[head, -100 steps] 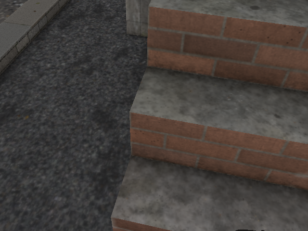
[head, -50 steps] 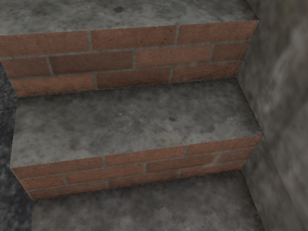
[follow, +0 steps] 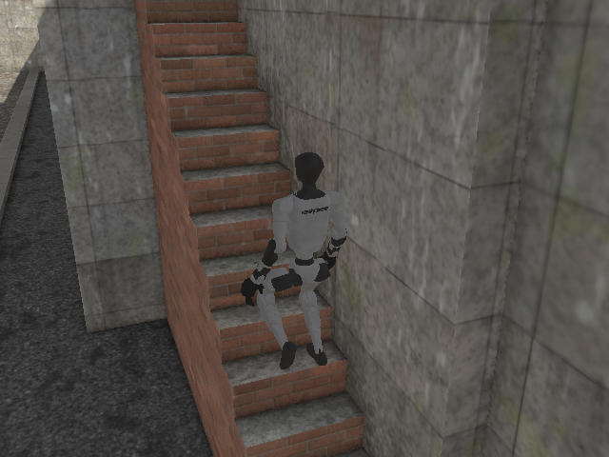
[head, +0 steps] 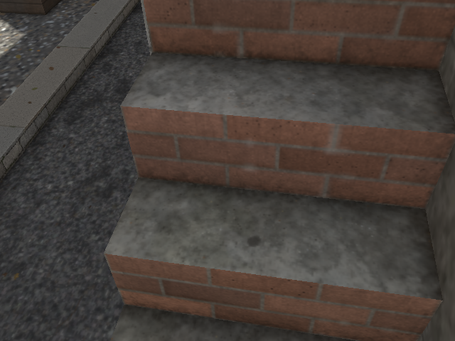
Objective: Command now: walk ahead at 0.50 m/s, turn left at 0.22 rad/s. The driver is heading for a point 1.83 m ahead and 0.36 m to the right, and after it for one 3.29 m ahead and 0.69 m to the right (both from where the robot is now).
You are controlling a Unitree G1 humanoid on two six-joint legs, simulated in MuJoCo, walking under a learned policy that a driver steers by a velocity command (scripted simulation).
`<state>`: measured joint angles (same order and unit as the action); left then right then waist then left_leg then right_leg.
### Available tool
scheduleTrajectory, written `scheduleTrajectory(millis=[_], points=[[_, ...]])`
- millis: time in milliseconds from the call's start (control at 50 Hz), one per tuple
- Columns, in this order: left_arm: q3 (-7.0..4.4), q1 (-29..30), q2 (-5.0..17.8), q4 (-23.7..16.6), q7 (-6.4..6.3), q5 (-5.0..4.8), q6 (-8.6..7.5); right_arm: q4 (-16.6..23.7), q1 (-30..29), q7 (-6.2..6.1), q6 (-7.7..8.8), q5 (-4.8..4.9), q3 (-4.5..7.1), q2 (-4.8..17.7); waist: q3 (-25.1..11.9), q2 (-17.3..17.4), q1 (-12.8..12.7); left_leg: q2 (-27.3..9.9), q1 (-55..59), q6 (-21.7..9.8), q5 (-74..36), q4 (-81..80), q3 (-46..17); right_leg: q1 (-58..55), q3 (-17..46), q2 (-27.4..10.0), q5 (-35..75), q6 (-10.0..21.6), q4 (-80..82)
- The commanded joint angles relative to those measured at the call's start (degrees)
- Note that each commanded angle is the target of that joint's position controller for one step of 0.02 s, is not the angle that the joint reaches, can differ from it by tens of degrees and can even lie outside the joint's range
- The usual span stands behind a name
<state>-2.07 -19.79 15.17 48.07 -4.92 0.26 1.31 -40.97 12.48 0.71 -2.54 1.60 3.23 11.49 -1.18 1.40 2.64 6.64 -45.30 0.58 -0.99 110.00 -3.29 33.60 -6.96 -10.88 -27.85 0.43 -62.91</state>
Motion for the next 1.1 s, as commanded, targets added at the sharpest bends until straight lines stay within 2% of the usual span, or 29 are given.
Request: scheduleTrajectory(millis=[20,160,200,240,260,280,300,320,340,380,420,480,500,580,640,700,720,740,760,780,800,820,840,860,880,900,920,980,1100], points=[[0.62,6.5,2.0,-4.5,-0.33,-0.86,-1.71,0.7,7.2,-0.46,-1.52,-0.03,-1.96,-3.8,7.0,-7.1,3.7,-2.9,-1.7,0.1,4.2,-3.3,-4.4,6.3,17.8,-9.4,-23.2,9.2,32.4],[-1.24,3.1,5.4,-7.2,-1.14,-1.63,-0.56,8.6,-0.1,0.07,-0.07,0.59,-3.11,-3.0,4.9,-7.5,0.8,-12.4,0.5,5.1,5.4,-30.1,-0.9,-5.8,17.9,-9.3,-18.4,10.2,39.7],[-0.94,0.7,4.6,-9.1,-1.31,-3.84,1.1,10.1,-3.8,0.04,0.91,1.96,-4.88,-2.8,4.2,-10.8,-3.8,-10.1,17.8,3.8,29.3,-64.9,7.7,-6.2,10.2,-1.8,-16.3,10.0,44.3],[-0.77,0.5,1.9,-9.8,-1.84,-3.58,2.25,6.5,-1.8,0.09,0.79,1.84,-3.64,-2.8,6.3,-6.8,-4.7,-2.6,32.0,4.6,18.5,-76.8,17.1,-3.5,10.6,-0.3,-20.2,11.8,42.2],[-0.61,7.6,1.4,-10.2,-0.41,-2.04,0.58,4.8,1.9,0.6,1.18,2.32,-2.25,-0.3,4.8,-10.5,-2.3,-6.0,39.7,4.0,19.0,-73.7,7.1,-0.3,14.2,-1.3,-15.0,13.3,40.6],[0.46,12.1,-1.8,-11.3,1.06,-3.17,-0.65,3.3,9.3,1.45,2.28,2.14,-1.41,1.4,3.6,-8.3,1.9,-10.0,40.6,3.7,19.6,-78.0,-1.2,0.2,13.2,2.2,-8.7,11.0,27.4],[1.69,9.2,-6.1,-10.3,2.45,-3.89,-2.34,4.0,15.8,0.76,3.97,-1.16,0.1,9.2,2.2,11.1,3.2,-23.0,45.2,-0.9,40.3,-90.2,-23.8,14.7,10.3,8.9,0.8,6.1,6.2],[1.71,5.6,-6.4,-8.3,2.78,-4.8,-3.68,4.8,14.2,-0.12,4.46,-1.95,1.25,12.3,0.1,16.9,2.4,-29.9,40.9,-6.3,46.8,-99.6,-37.6,13.9,14.2,8.7,5.1,3.4,-14.4],[0.34,4.5,-4.9,-7.1,2.72,-4.57,-4.71,5.0,7.7,-0.71,5.57,-1.58,-0.03,9.9,1.2,13.2,-1.8,-30.8,38.1,-9.0,38.3,-98.1,-37.0,17.2,19.7,10.8,5.4,1.3,-34.4],[0.37,5.5,-6.3,-7.3,1.21,-4.35,-4.51,6.6,-2.3,-1.12,5.71,-3.88,-2.39,3.4,5.2,12.3,-4.4,-25.7,34.3,-8.2,26.2,-90.6,-17.2,26.3,18.2,14.0,10.1,-0.1,-53.2],[-0.79,4.8,-4.4,-6.4,1.92,-2.56,-4.16,4.9,0.6,-1.49,6.66,-2.66,-3.18,1.3,3.2,9.6,-3.4,-24.6,36.7,-8.8,25.1,-89.4,-9.7,27.2,16.2,13.0,11.9,-0.7,-56.1],[0.19,7.1,-5.4,-5.0,3.98,-0.85,-3.53,1.0,10.0,-3.76,7.97,-2.37,-0.53,6.4,2.3,5.9,0.3,-28.8,46.7,-9.6,27.8,-92.7,-6.9,34.0,17.7,10.3,11.5,1.2,-55.8],[1.11,12.5,-7.4,-6.2,3.23,-1.06,-2.67,-0.7,10.5,-3.73,8.47,-4.14,-0.79,5.5,3.4,6.9,2.0,-31.6,47.3,-11.3,19.4,-95.4,-7.9,38.2,16.8,11.2,11.3,1.7,-66.3],[3.14,17.5,-9.9,-8.8,3.23,-0.76,-1.95,-7.1,14.1,-3.61,8.51,-2.57,-0.53,4.5,8.0,1.5,1.6,-35.0,49.6,-10.1,27.3,-99.2,-1.7,53.2,18.6,7.6,4.0,1.6,-72.5],[5.92,23.5,-12.9,-11.6,2.79,-1.43,-1.44,-10.6,11.8,-3.43,7.43,-3.54,-0.95,4.2,12.1,2.4,1.0,-34.6,41.5,-10.3,31.1,-102.9,2.5,60.0,16.1,6.6,3.8,0.2,-77.1],[7.61,29.0,-13.3,-16.7,2.45,-2.5,-1.59,-12.3,7.1,-3.45,6.33,-4.37,-0.01,8.3,12.1,4.6,-1.6,-29.8,32.3,-8.6,28.7,-110.1,13.0,51.5,10.5,3.3,5.5,0.2,-62.6],[7.2,27.3,-10.4,-16.9,2.68,-1.73,-0.84,-13.5,4.2,-3.77,4.64,-5.22,-0.91,5.4,12.4,3.9,-4.2,-27.7,26.3,-7.5,18.8,-112.0,17.6,40.7,10.1,2.1,10.0,0.9,-56.7],[6.7,24.3,-9.0,-16.6,3.0,-0.18,-0.79,-13.7,2.4,-3.75,3.68,-5.13,-0.07,8.0,8.9,4.0,-6.1,-26.0,26.3,-7.1,13.5,-114.1,21.2,31.6,6.6,2.0,11.6,1.4,-50.5],[6.88,23.7,-6.5,-17.4,4.55,1.27,-1.52,-14.2,-1.2,-4.27,2.21,-4.0,-0.46,4.9,8.3,2.0,-7.7,-19.0,19.4,-6.6,-10.6,-112.6,27.6,12.9,-1.0,4.1,9.8,2.4,-28.6],[5.45,22.7,-5.1,-16.3,4.82,2.0,-2.72,-15.7,8.0,-4.42,0.98,-3.14,1.24,11.8,1.0,7.1,-6.6,-20.6,29.6,-7.8,-53.1,-103.6,21.4,2.4,-1.5,9.6,-5.7,4.4,-21.0],[3.18,5.6,-2.9,-9.4,5.46,2.36,-3.87,-16.8,6.3,-4.18,0.73,0.14,1.58,15.3,-10.7,14.3,-13.3,-20.9,37.5,-7.2,-78.5,-91.1,16.9,-15.3,-2.2,14.5,3.6,3.6,-11.6],[1.79,-0.1,1.3,-6.8,5.8,3.75,-5.3,-16.6,8.2,-3.35,1.79,3.8,0.82,14.0,-16.2,19.6,-14.8,-18.4,45.5,-2.8,-65.6,-76.9,12.2,-17.4,11.9,11.2,14.8,5.0,12.1],[-2.03,-12.1,15.6,0.1,6.43,6.15,-4.13,-16.4,13.1,-2.72,1.76,0.8,-1.66,5.6,-22.9,-19.1,-11.0,-8.9,26.2,4.1,16.6,-44.2,10.8,-38.5,38.2,-8.0,89.7,10.0,14.3],[-2.09,-14.1,14.1,1.0,4.84,9.3,-3.89,-23.3,16.1,-1.68,2.72,3.77,-0.9,2.6,-34.6,-21.4,-11.1,-0.9,28.0,6.2,21.6,-19.2,-12.8,-33.1,49.6,-12.5,90.8,14.6,25.1],[-2.81,-9.2,12.6,-2.9,5.69,7.29,-4.45,-20.5,14.6,-1.77,3.56,5.17,-0.04,2.7,-31.3,-12.7,-9.1,1.2,22.2,6.8,20.9,-10.3,-16.4,-30.7,40.5,-14.4,73.1,16.9,23.7],[-3.86,0.0,10.6,-4.2,5.93,3.47,-3.62,-13.9,2.4,-2.4,2.66,3.97,0.33,2.2,-23.0,-5.3,-6.7,1.5,14.1,7.3,15.1,-7.6,-12.9,-26.9,35.9,-13.6,64.1,14.6,19.2],[-2.81,4.2,7.5,-5.1,4.35,2.22,-2.68,-11.3,-2.2,-3.1,1.79,2.02,0.82,4.9,-19.0,-11.8,-5.1,-0.3,9.1,6.5,12.0,-8.6,-12.5,-22.6,31.9,-10.7,42.9,13.0,15.7],[0.12,13.7,-0.7,-9.9,-2.2,3.53,0.7,-3.4,-4.8,-3.68,-2.14,-0.45,1.36,6.5,-5.8,-14.8,-0.5,-1.2,9.7,5.8,3.1,-5.7,-10.5,-5.6,25.6,-8.0,-0.6,7.7,23.6],[-0.43,9.2,3.5,-13.7,-4.16,1.14,0.66,-1.4,4.1,-3.63,-5.02,-1.12,0.07,2.3,2.5,-10.2,3.6,-1.8,12.8,4.8,4.3,-6.1,-5.9,5.8,14.1,-9.9,-10.8,4.9,27.3]])
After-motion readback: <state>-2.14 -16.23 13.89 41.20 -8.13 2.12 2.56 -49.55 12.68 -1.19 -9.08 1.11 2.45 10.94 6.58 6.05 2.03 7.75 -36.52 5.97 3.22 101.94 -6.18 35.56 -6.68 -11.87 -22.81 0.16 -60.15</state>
